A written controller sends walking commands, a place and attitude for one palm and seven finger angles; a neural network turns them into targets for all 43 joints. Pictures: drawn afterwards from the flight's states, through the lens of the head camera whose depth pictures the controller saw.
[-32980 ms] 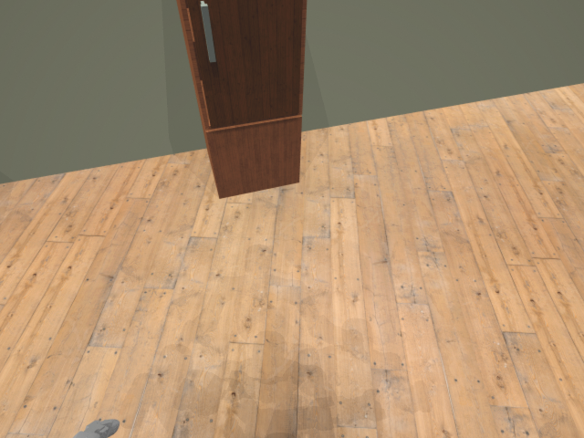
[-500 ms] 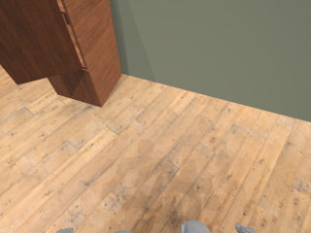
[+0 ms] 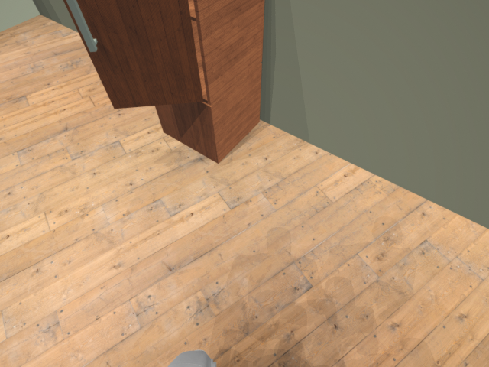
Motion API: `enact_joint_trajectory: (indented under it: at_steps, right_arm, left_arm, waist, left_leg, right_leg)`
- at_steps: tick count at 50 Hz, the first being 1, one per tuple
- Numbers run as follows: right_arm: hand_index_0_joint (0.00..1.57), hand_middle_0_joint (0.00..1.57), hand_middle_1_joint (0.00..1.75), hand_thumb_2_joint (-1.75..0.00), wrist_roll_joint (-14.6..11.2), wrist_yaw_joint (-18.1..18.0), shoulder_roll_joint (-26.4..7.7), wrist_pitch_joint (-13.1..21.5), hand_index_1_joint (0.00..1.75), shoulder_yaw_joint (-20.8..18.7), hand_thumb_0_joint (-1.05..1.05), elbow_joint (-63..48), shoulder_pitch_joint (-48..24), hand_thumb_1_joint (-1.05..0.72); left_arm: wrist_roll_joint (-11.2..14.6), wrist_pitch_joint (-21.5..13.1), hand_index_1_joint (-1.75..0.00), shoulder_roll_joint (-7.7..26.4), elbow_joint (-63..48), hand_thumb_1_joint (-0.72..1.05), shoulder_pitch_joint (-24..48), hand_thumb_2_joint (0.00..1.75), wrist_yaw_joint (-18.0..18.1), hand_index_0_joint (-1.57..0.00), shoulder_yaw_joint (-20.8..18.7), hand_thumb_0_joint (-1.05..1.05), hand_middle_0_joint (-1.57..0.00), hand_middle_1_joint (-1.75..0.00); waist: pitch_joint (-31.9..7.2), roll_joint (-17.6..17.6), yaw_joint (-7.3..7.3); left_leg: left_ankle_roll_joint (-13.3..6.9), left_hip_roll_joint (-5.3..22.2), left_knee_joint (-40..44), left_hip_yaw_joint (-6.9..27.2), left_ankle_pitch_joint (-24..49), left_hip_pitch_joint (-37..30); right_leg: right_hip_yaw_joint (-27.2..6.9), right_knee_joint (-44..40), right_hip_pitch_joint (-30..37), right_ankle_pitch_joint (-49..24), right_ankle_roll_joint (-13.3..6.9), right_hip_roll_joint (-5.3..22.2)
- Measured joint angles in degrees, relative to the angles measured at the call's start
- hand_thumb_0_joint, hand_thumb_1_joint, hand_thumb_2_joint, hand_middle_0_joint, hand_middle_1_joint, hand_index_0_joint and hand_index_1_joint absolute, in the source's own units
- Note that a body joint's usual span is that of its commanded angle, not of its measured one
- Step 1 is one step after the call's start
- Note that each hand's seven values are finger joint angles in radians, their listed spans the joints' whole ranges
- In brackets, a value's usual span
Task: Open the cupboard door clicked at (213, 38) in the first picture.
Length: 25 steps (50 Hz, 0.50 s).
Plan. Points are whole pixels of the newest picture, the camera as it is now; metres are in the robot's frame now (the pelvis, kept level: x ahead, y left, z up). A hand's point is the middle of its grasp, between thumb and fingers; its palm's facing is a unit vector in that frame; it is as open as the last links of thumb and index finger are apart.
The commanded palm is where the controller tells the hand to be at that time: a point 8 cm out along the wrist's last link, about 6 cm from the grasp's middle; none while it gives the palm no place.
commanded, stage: turn to face it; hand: left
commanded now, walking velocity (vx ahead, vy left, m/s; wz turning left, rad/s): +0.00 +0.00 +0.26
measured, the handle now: (83, 21) +1.01 +0.57 +0.02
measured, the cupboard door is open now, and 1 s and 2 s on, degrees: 42 42 42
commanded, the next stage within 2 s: take the last steps up to it in 0.04 s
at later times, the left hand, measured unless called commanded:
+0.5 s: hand out of the picture +0.05 +0.19 -0.16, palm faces +0.20 -0.95 -0.24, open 7.4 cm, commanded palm none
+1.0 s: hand out of the picture +0.08 +0.27 -0.19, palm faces +0.29 -0.94 -0.18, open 7.4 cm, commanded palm none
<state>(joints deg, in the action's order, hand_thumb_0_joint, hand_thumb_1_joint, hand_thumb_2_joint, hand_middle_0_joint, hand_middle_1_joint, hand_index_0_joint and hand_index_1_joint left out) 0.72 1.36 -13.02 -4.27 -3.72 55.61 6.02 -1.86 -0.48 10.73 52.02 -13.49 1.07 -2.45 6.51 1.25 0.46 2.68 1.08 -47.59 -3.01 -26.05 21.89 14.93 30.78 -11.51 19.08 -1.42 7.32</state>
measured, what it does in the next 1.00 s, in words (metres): walks ahead: left foot, then right foot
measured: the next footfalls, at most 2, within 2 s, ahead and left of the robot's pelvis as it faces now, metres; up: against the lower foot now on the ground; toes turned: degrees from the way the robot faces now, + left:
left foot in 0.08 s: +0.03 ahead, +0.13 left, +0.00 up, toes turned +7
right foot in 0.44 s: +0.07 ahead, -0.11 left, +0.00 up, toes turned +0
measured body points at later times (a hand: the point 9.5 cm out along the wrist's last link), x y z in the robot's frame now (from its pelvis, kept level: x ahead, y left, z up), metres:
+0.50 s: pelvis +0.03 +0.00 -0.01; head +0.06 -0.03 +0.44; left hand +0.04 +0.24 -0.14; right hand +0.10 -0.24 -0.18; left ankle -0.01 +0.12 -0.70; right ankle +0.03 -0.10 -0.74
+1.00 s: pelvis +0.16 +0.11 -0.02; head +0.20 +0.12 +0.43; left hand +0.06 +0.32 -0.17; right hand +0.31 -0.09 -0.16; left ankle +0.20 +0.21 -0.74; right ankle +0.11 -0.04 -0.65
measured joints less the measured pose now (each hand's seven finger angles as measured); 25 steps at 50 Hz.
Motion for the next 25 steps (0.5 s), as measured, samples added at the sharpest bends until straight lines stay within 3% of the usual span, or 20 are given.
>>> enact_joint_trajectory:
  at_steps: [2, 4, 5, 8, 12, 16, 20, 22, 24, 25]
  right_arm:
    - [0.20, 0.20, 0.29, -0.89, -0.06, -0.11, 0.44, 0.53, 0.30, 0.40, 0.01, -0.25, -0.85, -0.91]
    - [0.20, 0.20, 0.29, -0.89, 0.06, -0.06, 0.53, 1.47, 0.30, 0.86, 0.00, -0.90, -1.24, -0.91]
    - [0.20, 0.20, 0.29, -0.89, 0.27, -0.18, 0.85, 2.08, 0.30, 0.86, 0.00, -1.10, -1.49, -0.91]
    - [0.20, 0.20, 0.29, -0.89, 0.60, -0.88, 1.78, 2.77, 0.30, 1.57, 0.00, -1.55, -1.58, -0.91]
    - [0.20, 0.20, 0.30, -0.89, 0.76, -1.93, 2.23, 3.30, 0.30, 2.15, 0.00, -1.27, -0.18, -0.91]
    - [0.20, 0.21, 0.30, -0.89, 0.83, -1.69, 2.43, 3.89, 0.30, 2.21, 0.00, -0.37, 2.44, -0.91]
    - [0.21, 0.21, 0.30, -0.89, 0.86, -1.32, 2.03, 3.52, 0.30, 1.67, 0.00, 0.87, 5.40, -0.91]
    - [0.21, 0.21, 0.30, -0.89, 0.45, -1.08, 1.70, 3.23, 0.30, 1.27, 0.00, 1.51, 7.30, -0.91]
    - [0.21, 0.21, 0.30, -0.89, 0.60, -0.80, 0.71, 2.26, 0.30, 0.72, 0.00, 2.93, 8.27, -0.91]
    - [0.20, 0.21, 0.30, -0.89, 0.79, -0.56, 0.34, 1.71, 0.30, 0.52, 0.00, 3.71, 8.38, -0.91]
  left_arm:
    - [0.01, 0.12, -0.30, 0.76, 0.96, 0.91, -0.81, 0.90, -0.09, -0.20, -0.33, 0.00, -0.21, -0.30]
    - [0.39, 0.45, -0.30, 1.44, 1.91, 0.91, -2.13, 0.90, -0.26, -0.20, -0.66, 0.00, -0.21, -0.30]
    - [0.68, 0.94, -0.30, 2.02, 2.49, 0.91, -2.31, 0.90, -0.36, -0.20, -0.83, 0.00, -0.21, -0.30]
    - [0.72, 3.20, -0.30, 3.07, 4.10, 0.91, -1.67, 0.90, 0.04, -0.20, -1.07, 0.00, -0.20, -0.30]
    - [0.60, 3.62, -0.30, 2.61, 4.91, 0.91, -0.38, 0.90, -0.69, -0.20, -1.21, 0.00, -0.20, -0.30]
    - [0.39, 2.67, -0.30, 1.40, 4.35, 0.91, 0.28, 0.90, -1.66, -0.20, -0.99, 0.00, -0.20, -0.30]
    - [0.27, 1.31, -0.30, 0.00, 3.47, 0.91, 0.63, 0.90, -2.40, -0.20, -0.63, 0.00, -0.20, -0.30]
    - [-0.04, -0.24, -0.30, -0.30, 2.72, 0.91, 0.12, 0.90, -2.48, -0.20, -0.52, 0.00, -0.20, -0.30]
    - [-0.05, -1.33, -0.30, -1.51, 2.92, 0.91, -0.17, 0.90, -2.01, -0.20, -0.20, 0.00, -0.20, -0.30]
    - [0.00, -1.77, -0.30, -2.01, 3.12, 0.91, -0.92, 0.90, -1.76, -0.20, -0.05, 0.00, -0.20, -0.30]
  waist:
    - [0.05, 0.58, 0.56]
    - [-0.54, 0.55, 0.71]
    - [-0.61, 1.15, 0.64]
    - [-0.48, 2.27, 1.42]
    - [-1.33, 0.93, 1.53]
    - [-2.51, -0.84, 1.24]
    - [-3.34, -2.67, 0.27]
    - [-3.91, -2.64, 0.20]
    - [-3.56, -4.02, 0.34]
    - [-3.60, -4.15, 0.61]
  left_leg:
    - [-0.57, -0.34, 6.13, -0.97, 1.78, -2.75]
    - [-1.81, -0.26, 14.52, -1.73, 9.37, -6.53]
    - [-2.78, -0.63, 14.61, -1.71, 10.97, -6.35]
    - [-4.51, -1.34, 12.58, -1.60, 7.54, -5.97]
    - [-4.47, -1.47, 16.61, -0.27, 9.24, -7.42]
    - [-4.43, -1.44, 19.85, 0.83, 10.86, -8.76]
    - [-3.85, -1.48, 18.64, 1.93, 9.76, -8.66]
    - [-3.95, -2.16, 13.24, 2.32, 5.28, -6.61]
    - [-3.66, -2.30, 1.12, 3.62, -0.79, -2.50]
    - [-3.42, -2.42, -5.21, 3.75, -0.38, -0.15]
  right_leg:
    - [0.98, 1.72, -0.32, 1.07, 0.50, 0.51]
    - [1.89, 5.01, -1.38, 2.89, 1.27, 0.78]
    - [0.94, 8.32, -2.74, 4.54, 2.18, 1.22]
    - [-6.68, 20.39, -7.81, 12.51, 3.56, -0.36]
    - [-11.33, 27.96, -11.93, 9.61, 4.06, -1.86]
    - [-11.44, 24.12, -11.81, 7.75, 3.89, -2.12]
    - [-9.68, 11.16, -7.14, 5.93, 3.46, -3.24]
    - [-9.01, 3.11, -3.68, 1.70, 2.40, -3.30]
    - [-7.50, 4.91, -2.99, 1.01, 1.04, -3.22]
    - [-7.22, 4.70, -2.13, 1.65, 0.77, -3.02]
